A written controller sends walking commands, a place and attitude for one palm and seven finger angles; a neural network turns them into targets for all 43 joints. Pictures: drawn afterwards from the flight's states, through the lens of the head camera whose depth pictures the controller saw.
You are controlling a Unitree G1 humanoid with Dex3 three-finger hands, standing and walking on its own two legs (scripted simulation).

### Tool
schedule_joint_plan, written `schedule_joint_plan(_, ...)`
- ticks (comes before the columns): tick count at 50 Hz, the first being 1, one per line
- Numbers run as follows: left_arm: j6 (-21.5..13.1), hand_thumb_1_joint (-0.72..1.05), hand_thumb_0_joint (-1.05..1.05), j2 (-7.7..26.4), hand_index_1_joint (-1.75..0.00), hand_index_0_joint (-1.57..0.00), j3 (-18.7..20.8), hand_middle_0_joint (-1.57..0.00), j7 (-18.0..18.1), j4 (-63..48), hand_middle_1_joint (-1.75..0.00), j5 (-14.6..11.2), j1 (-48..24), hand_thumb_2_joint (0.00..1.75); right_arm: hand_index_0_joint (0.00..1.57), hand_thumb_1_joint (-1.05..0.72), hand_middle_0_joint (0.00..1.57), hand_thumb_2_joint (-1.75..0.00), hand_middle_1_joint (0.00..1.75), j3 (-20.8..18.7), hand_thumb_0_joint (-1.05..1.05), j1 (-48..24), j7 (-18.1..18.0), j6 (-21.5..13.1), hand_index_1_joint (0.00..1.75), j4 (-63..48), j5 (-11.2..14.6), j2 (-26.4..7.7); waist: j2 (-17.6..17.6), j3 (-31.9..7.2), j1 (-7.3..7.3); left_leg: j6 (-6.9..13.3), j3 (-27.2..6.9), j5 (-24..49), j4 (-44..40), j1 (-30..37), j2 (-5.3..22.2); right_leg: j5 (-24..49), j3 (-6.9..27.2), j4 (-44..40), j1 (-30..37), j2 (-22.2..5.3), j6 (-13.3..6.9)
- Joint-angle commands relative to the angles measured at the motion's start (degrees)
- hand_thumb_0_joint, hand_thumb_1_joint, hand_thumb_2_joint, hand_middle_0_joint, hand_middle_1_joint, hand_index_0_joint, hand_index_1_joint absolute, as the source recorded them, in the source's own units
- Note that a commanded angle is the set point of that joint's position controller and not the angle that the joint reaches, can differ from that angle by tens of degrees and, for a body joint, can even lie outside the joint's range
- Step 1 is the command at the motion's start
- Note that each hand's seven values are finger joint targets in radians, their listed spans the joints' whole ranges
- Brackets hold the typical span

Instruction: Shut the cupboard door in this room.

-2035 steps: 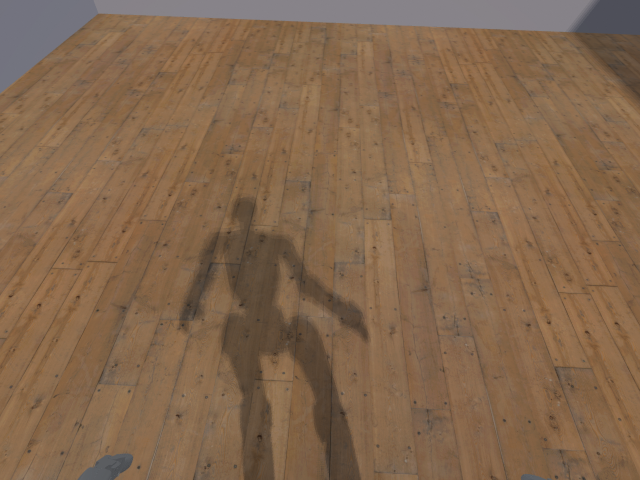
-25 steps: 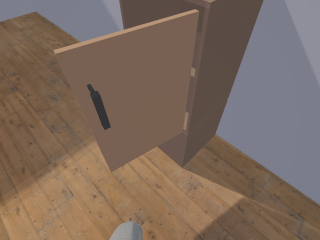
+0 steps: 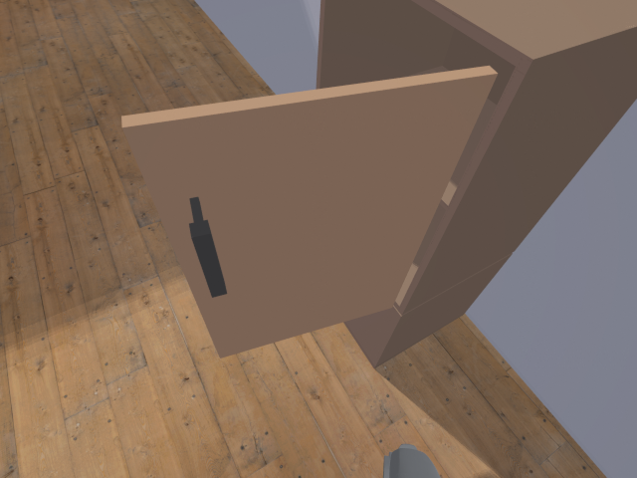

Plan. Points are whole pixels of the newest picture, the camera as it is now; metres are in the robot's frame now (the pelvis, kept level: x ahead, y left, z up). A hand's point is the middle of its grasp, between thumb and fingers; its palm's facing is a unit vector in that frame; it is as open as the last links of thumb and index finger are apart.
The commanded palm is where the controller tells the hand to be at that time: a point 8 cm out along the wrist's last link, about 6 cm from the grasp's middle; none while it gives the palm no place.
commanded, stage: shuffle to correct the standing spot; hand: left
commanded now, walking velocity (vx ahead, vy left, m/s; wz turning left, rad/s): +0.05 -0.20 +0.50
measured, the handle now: (207, 249) +0.36 +0.17 +0.07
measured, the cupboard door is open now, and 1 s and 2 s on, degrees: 78 78 78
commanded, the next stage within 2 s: come to a stop and stand still in 0.60 s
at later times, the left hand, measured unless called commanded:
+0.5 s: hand out of the picture +0.07 +0.06 -0.18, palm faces +0.29 -0.93 -0.21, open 7.3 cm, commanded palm none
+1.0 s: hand out of the picture -0.03 -0.05 -0.18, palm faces +0.40 -0.88 -0.25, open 7.4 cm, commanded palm none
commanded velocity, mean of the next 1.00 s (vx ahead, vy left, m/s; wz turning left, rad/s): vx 0.00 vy -0.06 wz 0.25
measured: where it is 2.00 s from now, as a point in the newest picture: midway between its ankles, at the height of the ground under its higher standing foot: outside the picture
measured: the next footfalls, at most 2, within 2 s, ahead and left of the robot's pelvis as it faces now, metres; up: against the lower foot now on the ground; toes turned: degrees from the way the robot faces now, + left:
right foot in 0.14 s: +0.11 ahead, -0.18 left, +0.00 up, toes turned -1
left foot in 0.56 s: +0.07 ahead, -0.04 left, +0.00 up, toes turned +25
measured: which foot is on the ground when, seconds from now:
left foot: down 0.00-0.14, up 0.16-0.54, down 0.56-0.94, up 0.96-1.00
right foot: up 0.00-0.12, down 0.14-0.58, up 0.60-0.94, down 0.96-1.00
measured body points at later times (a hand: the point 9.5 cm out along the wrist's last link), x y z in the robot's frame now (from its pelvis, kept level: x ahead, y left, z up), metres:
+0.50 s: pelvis +0.06 -0.13 -0.01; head +0.09 -0.12 +0.44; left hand +0.05 +0.11 -0.16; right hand +0.21 -0.34 -0.15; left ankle +0.02 -0.04 -0.71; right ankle +0.07 -0.18 -0.74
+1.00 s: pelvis +0.03 -0.24 -0.02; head +0.05 -0.25 +0.43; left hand -0.05 -0.01 -0.16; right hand +0.18 -0.45 -0.17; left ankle +0.03 -0.07 -0.73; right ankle +0.06 -0.39 -0.75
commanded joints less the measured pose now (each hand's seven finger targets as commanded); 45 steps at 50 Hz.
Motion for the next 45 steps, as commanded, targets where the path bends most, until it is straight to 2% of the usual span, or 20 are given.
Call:
schedule_joint_plan(1, -0.6, 0.9, 0.0, 3.3, -0.3, -0.2, 0.7, -0.2, 0.1, -3.8, -0.3, -0.5, -1.4, 0.9, 0.2, -0.9, 0.2, -0.9, 0.3, -3.5, 0.0, 1.8, -0.4, -0.3, 0.3, -4.6, -0.6, -11.3, 11.4, -3.2, -2.79, 7.2, -12.4, 6.2, -9.0, 0.4, 10.6, -4.5, -5.6, -12.7, 5.3, 4.4, 0.5)
schedule_joint_plan(4, -1.5, 0.9, 0.0, 4.2, -0.3, -0.2, 0.9, -0.2, 0.0, -4.2, -0.3, -0.9, 0.3, 0.9, 0.2, -0.9, 0.2, -0.9, 0.3, -4.2, 0.0, 0.8, -0.9, 0.3, 0.3, -5.3, -0.6, -12.4, 13.4, -6.9, -1.84, 5.6, -15.4, 12.6, -2.0, 0.8, 10.9, -5.3, -6.2, -23.0, 13.6, 7.2, -0.8)
schedule_joint_plan(6, -2.5, 0.9, 0.0, 7.4, -0.3, -0.2, 1.8, -0.2, 0.2, -2.8, -0.3, -0.8, 6.3, 0.9, 0.2, -0.9, 0.2, -0.9, 0.3, -4.2, 0.0, 0.3, -0.9, 0.3, 0.3, -5.5, -0.1, -10.6, 6.2, -9.6, 1.28, 1.5, -11.6, 7.9, 7.0, -5.9, 6.3, 4.0, -4.4, -35.7, 27.9, 5.3, -1.7)
schedule_joint_plan(7, -2.8, 0.9, 0.0, 12.4, -0.3, -0.2, 2.8, -0.2, 0.9, -1.8, -0.3, -0.2, 9.7, 0.9, 0.2, -0.9, 0.2, -0.9, 0.3, -3.2, 0.0, 2.4, -0.7, 0.3, 0.3, -5.8, 0.4, -6.0, -10.2, -13.6, 2.45, -2.0, -3.4, -11.9, 19.9, -17.7, -0.1, 14.0, 4.8, -36.3, 40.4, -7.6, -4.9)
schedule_joint_plan(8, -2.0, 0.9, 0.0, 14.9, -0.3, -0.2, 3.0, -0.2, 1.5, -2.5, -0.3, -0.1, 10.2, 0.9, 0.2, -0.9, 0.2, -0.9, 0.3, -2.3, 0.0, 1.8, -1.2, 0.5, 0.3, -7.4, 0.6, -3.0, -20.5, -14.3, 2.78, -3.0, -0.7, -28.6, 34.0, -24.0, -3.0, 27.4, 12.2, -35.1, 39.7, -16.9, -10.1)
schedule_joint_plan(9, -2.0, 0.9, 0.0, 12.1, -0.3, -0.2, 2.1, -0.2, 1.9, -3.7, -0.3, -0.2, 8.9, 0.9, 0.2, -0.9, 0.2, -0.9, 0.3, -2.3, 0.0, 1.2, -1.2, 1.3, 0.3, -7.1, 0.5, -4.7, -15.5, -12.6, 2.95, -2.4, -3.0, -25.0, 42.9, -22.1, -1.1, 26.7, 9.7, -37.0, 33.0, -14.9, -12.5)
schedule_joint_plan(10, -2.2, 0.9, 0.0, 10.5, -0.3, -0.2, 2.0, -0.2, 2.3, -3.9, -0.3, -0.3, 4.9, 0.9, 0.2, -0.9, 0.2, -0.9, 0.3, -2.8, 0.0, 2.7, -1.3, 2.1, 0.3, -5.9, 0.5, -4.9, -19.9, -11.5, 0.76, -2.5, -3.3, -23.2, 45.4, -21.7, 0.2, 25.5, 6.7, -38.7, 30.0, -13.1, -10.7)
schedule_joint_plan(13, -2.2, 0.9, 0.0, 5.4, -0.3, -0.2, 0.3, -0.2, 2.4, -6.1, -0.3, -0.6, -0.5, 0.9, 0.2, -0.9, 0.2, -0.9, 0.3, -2.6, 0.0, 1.7, -0.1, 2.7, 0.3, -3.9, 0.2, -4.7, -9.9, -5.4, -1.4, -3.5, -0.7, -12.9, 49.4, -20.9, 1.5, 21.2, -3.9, -36.2, 25.5, -7.1, -12.5)
schedule_joint_plan(15, -2.4, 0.9, 0.0, 5.1, -0.3, -0.2, 0.1, -0.2, 2.8, -5.9, -0.3, -0.6, 0.8, 0.9, 0.2, -0.9, 0.2, -0.9, 0.3, -2.2, 0.0, 0.2, 0.2, 3.0, 0.3, -3.8, 0.3, -3.5, -6.3, -5.0, -1.04, -3.5, 0.3, -11.6, 47.6, -20.2, 1.3, 21.4, -5.0, -37.0, 25.2, -7.4, -13.6)
schedule_joint_plan(22, -1.0, 0.9, 0.0, 6.5, -0.3, -0.2, 0.5, -0.2, 3.2, -4.9, -0.3, 0.1, 5.1, 0.9, 0.2, -0.9, 0.2, -0.9, 0.3, -1.1, 0.0, -3.7, -0.8, 3.2, 0.3, -4.9, 0.5, -1.1, -6.7, -3.7, 0.65, -3.2, 4.1, -16.1, 24.2, -12.8, 1.1, 32.5, -5.7, -34.5, 27.8, -8.4, -17.4)
schedule_joint_plan(25, -0.4, 0.9, 0.0, 7.0, -0.3, -0.2, 0.6, -0.2, 2.9, -4.0, -0.3, -0.3, 6.4, 0.9, 0.2, -0.9, 0.2, -0.9, 0.3, -1.1, 0.0, -1.7, -1.2, 2.7, 0.3, -4.4, 0.8, -1.2, -7.2, -7.3, 0.11, -2.5, 5.7, -10.1, 11.2, -5.8, 0.3, 38.6, -6.4, -29.5, 30.6, -6.9, -16.3)
schedule_joint_plan(26, -0.3, 0.9, 0.0, 7.3, -0.3, -0.2, 0.8, -0.2, 2.8, -4.1, -0.3, -0.7, 6.0, 0.9, 0.2, -0.9, 0.2, -0.9, 0.3, -1.2, 0.0, 0.6, -1.4, 2.6, 0.3, -3.9, 0.8, -2.0, -5.5, -8.7, -1.37, -2.0, 5.8, -4.0, 5.6, -0.7, 0.3, 37.8, -7.6, -26.9, 29.1, -5.9, -14.5)
schedule_joint_plan(27, -0.2, 0.9, 0.0, 7.3, -0.3, -0.2, 0.8, -0.2, 2.6, -4.3, -0.3, -1.1, 5.0, 0.9, 0.2, -0.9, 0.2, -0.9, 0.3, -1.6, 0.0, 3.7, -1.6, 2.4, 0.3, -3.0, 0.6, -3.4, -3.8, -10.2, -3.41, -0.9, 4.5, 5.7, -1.5, 8.0, 2.8, 34.1, -9.2, -21.7, 24.7, -5.1, -11.4)
schedule_joint_plan(28, -0.1, 0.9, 0.0, 5.3, -0.3, -0.2, 0.6, -0.2, 2.2, -5.1, -0.3, -1.5, 6.0, 0.9, 0.2, -0.9, 0.2, -0.9, 0.3, -2.7, 0.0, 6.0, -2.0, 1.9, 0.3, -2.9, 0.1, -8.0, 7.3, -12.5, -4.74, 4.2, -9.4, 24.5, -3.9, 19.0, 14.4, 15.6, -12.4, -11.6, 12.6, -0.5, -6.3)
schedule_joint_plan(29, 0.2, 0.9, 0.0, 3.6, -0.3, -0.2, -0.1, -0.2, 2.4, -6.8, -0.3, -1.7, 4.8, 0.9, 0.2, -0.9, 0.2, -0.9, 0.3, -3.4, 0.0, 6.5, -2.6, 2.1, 0.3, -3.5, 0.4, -13.1, 18.6, -10.7, -5.27, 14.2, -26.5, 51.6, -5.2, 20.1, 29.9, -22.4, -8.7, 3.8, -0.1, 4.8, -2.7)
schedule_joint_plan(30, 1.2, 0.9, 0.0, 7.3, -0.3, -0.2, 0.5, -0.2, 3.0, -7.6, -0.3, -1.1, 2.3, 0.9, 0.2, -0.9, 0.2, -0.9, 0.3, -3.0, 0.0, 5.9, -2.8, 2.1, 0.3, -3.5, 0.6, -13.5, 11.7, -10.2, -6.03, 17.0, -23.4, 52.0, -4.1, 14.5, 31.9, -25.1, 0.6, 11.7, 2.1, 4.7, -3.5)
schedule_joint_plan(33, 2.2, 0.9, 0.0, 7.0, -0.3, -0.2, 1.8, -0.2, 2.3, -5.9, -0.3, -0.9, 1.1, 0.9, 0.2, -0.9, 0.2, -0.9, 0.3, -1.9, 0.0, -5.3, -3.2, 1.3, 0.3, -5.7, 0.3, -10.2, 8.2, -1.0, -1.02, 10.6, -12.4, 36.2, -7.5, 0.9, 21.1, -14.2, 2.7, 15.6, 2.9, 4.7, -3.1)
schedule_joint_plan(36, 2.6, 0.9, 0.0, 4.3, -0.3, -0.2, 1.5, -0.2, 1.9, -2.8, -0.3, -1.2, 6.1, 0.9, 0.2, -0.9, 0.2, -0.9, 0.3, -1.3, 0.0, -7.3, -2.5, 1.0, 0.3, -6.4, 0.3, -8.7, 6.7, -2.2, 1.3, 6.9, -4.9, 28.0, -8.7, -1.4, 14.3, -7.6, 0.1, 12.3, 7.3, 5.6, -2.0)
schedule_joint_plan(42, 0.9, 0.9, 0.0, 1.8, -0.3, -0.2, 0.3, -0.2, 1.9, -1.6, -0.3, -1.6, 4.6, 0.9, 0.2, -0.9, 0.2, -0.9, 0.3, -2.5, 0.0, -4.1, -0.7, 2.5, 0.3, -4.9, -0.1, -9.4, 15.7, -5.8, -1.44, 5.7, -7.4, -1.7, -9.9, 2.6, 11.2, -14.6, -7.0, -12.2, 14.1, 6.4, -1.7)
schedule_joint_plan(45, -0.8, 0.9, 0.0, 2.2, -0.3, -0.2, 0.3, -0.2, 1.8, 1.2, -0.3, -1.5, 9.6, 0.9, 0.2, -0.9, 0.2, -0.9, 0.3, -2.4, 0.0, -4.4, -0.6, 3.1, 0.3, -3.8, 0.2, -8.0, 11.8, -6.0, 1.28, 1.8, -6.7, -10.6, -2.9, -3.3, 7.4, -6.3, -9.0, -30.9, 25.7, 8.0, -1.8)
